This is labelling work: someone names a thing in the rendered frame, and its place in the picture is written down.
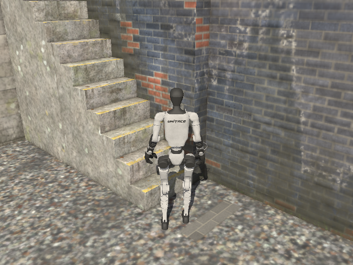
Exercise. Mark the stairs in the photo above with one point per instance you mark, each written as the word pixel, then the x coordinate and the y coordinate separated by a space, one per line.
pixel 76 103

